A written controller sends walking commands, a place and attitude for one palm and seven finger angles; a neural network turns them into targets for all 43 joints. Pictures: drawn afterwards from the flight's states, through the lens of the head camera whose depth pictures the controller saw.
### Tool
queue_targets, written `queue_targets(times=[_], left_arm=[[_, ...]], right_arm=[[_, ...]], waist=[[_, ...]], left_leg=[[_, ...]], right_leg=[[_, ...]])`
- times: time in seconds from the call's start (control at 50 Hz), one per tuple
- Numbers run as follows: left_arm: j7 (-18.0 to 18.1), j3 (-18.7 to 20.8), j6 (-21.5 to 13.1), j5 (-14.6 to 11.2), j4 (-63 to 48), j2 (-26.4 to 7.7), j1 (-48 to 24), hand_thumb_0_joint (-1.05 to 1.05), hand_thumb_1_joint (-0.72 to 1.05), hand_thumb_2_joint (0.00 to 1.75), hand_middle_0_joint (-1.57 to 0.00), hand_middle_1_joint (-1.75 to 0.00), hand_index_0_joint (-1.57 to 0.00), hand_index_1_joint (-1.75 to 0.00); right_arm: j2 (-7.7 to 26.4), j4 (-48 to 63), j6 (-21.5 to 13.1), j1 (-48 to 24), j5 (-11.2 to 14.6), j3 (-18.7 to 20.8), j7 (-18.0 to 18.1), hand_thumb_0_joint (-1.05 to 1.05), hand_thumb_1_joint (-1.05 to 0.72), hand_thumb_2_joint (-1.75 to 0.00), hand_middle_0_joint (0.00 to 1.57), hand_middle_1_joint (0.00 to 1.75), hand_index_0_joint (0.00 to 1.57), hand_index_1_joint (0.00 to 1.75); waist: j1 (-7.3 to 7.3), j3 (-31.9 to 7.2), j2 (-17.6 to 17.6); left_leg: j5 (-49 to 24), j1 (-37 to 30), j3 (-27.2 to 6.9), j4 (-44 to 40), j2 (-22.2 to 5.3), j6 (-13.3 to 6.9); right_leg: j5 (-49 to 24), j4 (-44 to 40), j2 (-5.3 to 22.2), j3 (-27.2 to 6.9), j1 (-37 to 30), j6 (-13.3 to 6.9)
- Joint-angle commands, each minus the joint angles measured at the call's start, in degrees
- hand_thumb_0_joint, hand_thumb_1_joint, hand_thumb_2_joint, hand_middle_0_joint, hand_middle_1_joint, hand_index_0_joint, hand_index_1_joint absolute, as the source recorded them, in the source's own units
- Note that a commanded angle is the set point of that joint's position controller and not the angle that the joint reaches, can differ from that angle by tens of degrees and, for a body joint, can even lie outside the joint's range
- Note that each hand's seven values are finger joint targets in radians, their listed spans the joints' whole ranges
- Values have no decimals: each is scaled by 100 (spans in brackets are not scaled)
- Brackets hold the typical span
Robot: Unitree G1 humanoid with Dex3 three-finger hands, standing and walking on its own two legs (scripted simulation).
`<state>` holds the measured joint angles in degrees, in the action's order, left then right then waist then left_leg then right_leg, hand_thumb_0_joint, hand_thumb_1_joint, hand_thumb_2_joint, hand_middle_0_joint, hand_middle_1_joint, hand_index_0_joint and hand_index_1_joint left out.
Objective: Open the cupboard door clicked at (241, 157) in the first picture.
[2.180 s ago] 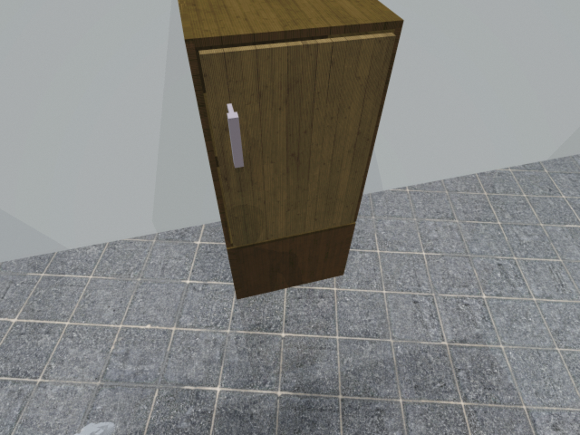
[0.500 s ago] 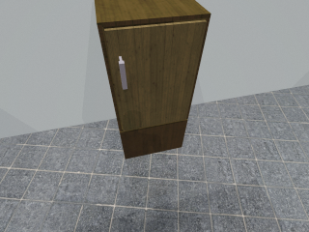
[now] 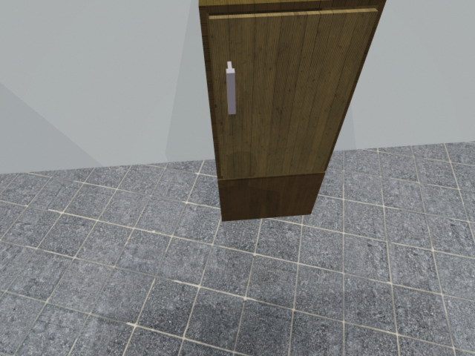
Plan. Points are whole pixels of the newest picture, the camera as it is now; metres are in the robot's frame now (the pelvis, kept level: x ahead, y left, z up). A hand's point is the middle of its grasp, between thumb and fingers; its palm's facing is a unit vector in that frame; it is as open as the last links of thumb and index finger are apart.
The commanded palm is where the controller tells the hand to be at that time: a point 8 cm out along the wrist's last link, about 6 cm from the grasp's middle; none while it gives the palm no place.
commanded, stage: take the last steps up to it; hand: left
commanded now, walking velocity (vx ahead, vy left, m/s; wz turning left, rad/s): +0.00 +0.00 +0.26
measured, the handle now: (230, 88) +0.75 +0.05 +0.02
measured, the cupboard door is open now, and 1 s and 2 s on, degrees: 0 0 0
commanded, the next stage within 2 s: come to a stop and stand still in 0.86 s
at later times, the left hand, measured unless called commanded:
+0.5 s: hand out of the picture -0.06 +0.16 -0.18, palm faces +0.10 -0.99 -0.11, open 7.4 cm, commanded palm none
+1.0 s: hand (207, 293) +0.27 +0.08 -0.17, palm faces +0.02 -0.98 -0.21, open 7.3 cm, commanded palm none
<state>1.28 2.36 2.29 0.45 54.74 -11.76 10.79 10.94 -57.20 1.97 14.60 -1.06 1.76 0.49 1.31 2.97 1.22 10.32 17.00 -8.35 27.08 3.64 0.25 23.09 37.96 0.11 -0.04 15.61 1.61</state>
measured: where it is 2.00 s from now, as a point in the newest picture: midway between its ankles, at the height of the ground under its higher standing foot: outside the picture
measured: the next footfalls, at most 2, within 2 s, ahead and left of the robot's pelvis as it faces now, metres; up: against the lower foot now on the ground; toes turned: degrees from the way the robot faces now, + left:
right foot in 0.04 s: +0.02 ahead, -0.12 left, +0.00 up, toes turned +1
left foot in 0.40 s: +0.02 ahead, +0.12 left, +0.00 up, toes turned +10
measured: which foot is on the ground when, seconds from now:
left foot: down 0.00-0.04, up 0.06-0.38, down 0.40-0.80, up 0.82-1.00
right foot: up 0.00-0.02, down 0.04-0.40, up 0.42-0.78, down 0.80-1.00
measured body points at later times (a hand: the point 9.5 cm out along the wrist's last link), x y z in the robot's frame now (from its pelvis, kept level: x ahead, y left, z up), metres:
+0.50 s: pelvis +0.03 +0.00 +0.00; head +0.03 +0.03 +0.45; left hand -0.06 +0.21 -0.17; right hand +0.08 -0.23 -0.14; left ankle -0.02 +0.11 -0.74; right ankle +0.00 -0.12 -0.68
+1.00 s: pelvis +0.19 -0.10 +0.00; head +0.21 -0.10 +0.45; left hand +0.27 +0.14 -0.15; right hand +0.17 -0.34 -0.16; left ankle +0.15 +0.03 -0.67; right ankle +0.22 -0.18 -0.74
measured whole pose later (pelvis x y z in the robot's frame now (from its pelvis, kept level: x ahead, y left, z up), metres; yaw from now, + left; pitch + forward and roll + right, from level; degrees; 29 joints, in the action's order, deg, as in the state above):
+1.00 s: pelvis +0.19 -0.10 +0.00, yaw +1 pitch +0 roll -1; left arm 1.1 3.2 -1.8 1.5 59.3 -9.2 9.0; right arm 10.8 -61.9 0.0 16.8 -1.4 3.6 1.0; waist 2.9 3.2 1.9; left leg 23.2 25.7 4.5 63.4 -7.2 0.3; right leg 12.6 28.8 0.1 9.7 16.3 -3.6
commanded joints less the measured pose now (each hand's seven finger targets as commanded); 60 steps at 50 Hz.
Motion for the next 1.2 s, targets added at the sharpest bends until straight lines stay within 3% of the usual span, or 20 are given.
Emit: queue_targets(times=[0.0, 0.02, 0.04, 0.12, 0.24, 0.32, 0.34, 0.36, 0.38, 0.4, 0.52, 0.7, 0.76, 0.78, 0.8, 0.86, 0.92, 1.06, 1.12, 1.18], left_arm=[[142, 215, -269, 60, -147, -1019, 745, 0, 90, 90, -20, -30, -20, -30], [129, 265, -262, 90, -236, -1377, 699, 0, 90, 90, -20, -30, -20, -30], [134, 243, -271, 70, -232, -1215, 674, 0, 90, 90, -20, -30, -20, -30], [79, 103, -335, 100, -199, -690, 375, 0, 90, 90, -20, -30, -20, -30], [-24, 97, -390, 157, 341, -679, 1355, 0, 90, 90, -20, -30, -20, -30], [-65, 114, -354, 93, 559, -599, 1349, 0, 90, 90, -20, -30, -20, -30], [-90, 86, -330, 60, 564, -423, 1313, 0, 90, 90, -20, -30, -20, -30], [-146, 47, -330, 45, 488, -103, 1337, 0, 90, 90, -20, -30, -20, -30], [-181, 28, -350, 117, 271, -66, 1053, 0, 90, 90, -20, -30, -20, -30], [-182, 89, -277, 198, 130, -278, 654, 0, 90, 90, -20, -30, -20, -30], [-370, 147, -165, 149, 487, 47, 907, 0, 90, 90, -20, -30, -20, -30], [-410, 206, -193, 86, 184, -40, -75, 0, 90, 90, -20, -30, -20, -30], [-357, 364, -357, 113, 677, -525, 1469, 0, 90, 90, -20, -30, -20, -30], [-268, 532, -454, 148, 836, -1213, 2150, 0, 90, 90, -20, -30, -20, -30], [-188, 519, -443, 37, 848, -1472, 2225, 0, 90, 90, -20, -30, -20, -30], [-58, 263, -387, 54, 443, -722, 623, 0, 90, 90, -20, -30, -20, -30], [6, 124, -476, 118, 364, -404, 210, 0, 90, 90, -20, -30, -20, -30], [72, 13, -402, 26, 416, -327, 298, 0, 90, 90, -20, -30, -20, -30], [109, 53, -239, -14, 296, -193, 563, 0, 90, 90, -20, -30, -20, -30], [127, 63, -113, 5, 269, -283, 720, 0, 90, 90, -20, -30, -20, -30]], right_arm=[[637, 379, -91, 76, 89, 241, 24, 0, -90, -90, 20, 30, 20, 30], [537, 562, -73, -132, 42, 249, 18, 0, -90, -90, 20, 30, 20, 30], [706, 527, 20, -336, -26, 322, 24, 0, -90, -90, 20, 30, 20, 30], [451, 161, 30, 88, -40, 285, -57, 0, -90, -90, 20, 30, 20, 30], [335, 250, -163, -560, -80, 199, -103, 0, -90, -90, 20, 30, 20, 30], [215, -48, -338, 85, -50, 123, 1, 0, -90, -90, 20, 30, 20, 30], [377, -227, -400, 504, -38, 144, 63, 0, -90, -90, 20, 30, 20, 30], [892, -415, -444, 1066, -81, 276, 127, 0, -90, -90, 20, 30, 20, 30], [1379, -475, -418, 1566, -101, 384, 178, 0, -90, -90, 20, 30, 20, 30], [1365, -506, -425, 1582, -96, 367, 220, 0, -90, -90, 20, 30, 20, 30], [595, -459, -611, 922, -36, 161, 295, 0, -90, -90, 20, 30, 20, 30], [731, -665, -516, 1129, -116, 310, 220, 0, -90, -90, 20, 30, 20, 30], [773, -669, -470, 971, -55, 336, 167, 0, -90, -90, 20, 30, 20, 30], [335, -603, -485, 1344, 28, 236, 105, 0, -90, -90, 20, 30, 20, 30], [171, -332, -431, 1153, 87, 160, 119, 0, -90, -90, 20, 30, 20, 30], [171, -295, -348, 514, -14, 225, 82, 0, -90, -90, 20, 30, 20, 30], [-30, -386, -209, 871, -78, 175, 39, 0, -90, -90, 20, 30, 20, 30], [-170, -401, -227, 534, 44, -62, 132, 0, -90, -90, 20, 30, 20, 30], [359, -232, -247, 281, 38, 60, 180, 0, -90, -90, 20, 30, 20, 30], [557, -35, -181, -186, 36, 93, 245, 0, -90, -90, 20, 30, 20, 30]], waist=[[-269, -661, -868], [-341, -221, -1545], [-354, -47, -1489], [1, 145, -880], [-388, 502, -1093], [-97, 174, -914], [79, 60, -426], [310, -84, 906], [461, 2, 1411], [522, 221, 1184], [-88, 481, 610], [45, 762, 874], [-724, -265, 74], [-910, -1141, -1664], [-814, -1399, -2019], [-303, -304, -642], [103, -225, -608], [22, -355, -427], [-147, -157, 359], [-258, -163, 1240]], left_leg=[[371, 1035, -250, 753, -317, -147], [1838, 1427, 445, 1737, 39, 70], [1996, 1261, 239, 2524, -211, 35], [1106, 1102, 647, 3493, -438, 82], [1396, 954, 1270, 1822, -673, -4], [808, -653, 1618, 40, -545, -63], [766, -1524, 1346, -472, -771, -121], [1447, -2371, -358, -1036, -1986, -543], [1549, -2430, -1556, -1654, -3094, -1010], [1814, -1929, -1678, -1814, -3284, -1179], [-918, -1227, 723, -1562, -2260, -802], [-665, -656, 1113, -1265, -2233, -637], [-1194, -197, 1658, 1008, -1699, -238], [731, 943, 2006, 3010, -1079, -49], [2558, 1415, 1420, 4384, -692, -108], [1489, 1488, 899, 4841, -1244, -178], [1233, 802, 1145, 3798, -1232, -29], [294, -253, 1197, 662, -888, 108], [-2686, -832, 552, -212, -1546, -263], [-3602, -549, 66, -633, -2042, -853]], right_leg=[[-1211, -2192, 1307, -1151, -1826, -284], [-1734, -2355, 2378, -1991, -1198, -856], [-1892, -2347, 2357, -1921, -449, -1035], [-1221, -2384, 1440, -827, -288, -963], [310, -2785, 1364, -1092, -464, -1186], [-160, -2070, 951, -726, -58, -985], [-98, -1480, 719, -479, 488, -784], [37, -108, 221, -19, 1563, -483], [826, 1174, -5, 490, 2364, -302], [844, 2002, 249, 73, 2509, -301], [-829, 2324, 614, 109, 2183, -51], [-1075, 112, 451, 717, 939, -184], [-1134, -800, 163, 817, -1433, -395], [-817, -1452, 1594, -1003, -2772, -841], [-1112, -2191, 2399, -2434, -2567, -1224], [-511, -2370, 1848, -1174, -647, -1256], [-1514, -2436, 1514, -181, 168, -1108], [-3828, -1776, 1231, 51, -349, -1065], [-2564, -1214, 746, 152, 30, -385], [-507, -273, 329, 380, -181, -119]])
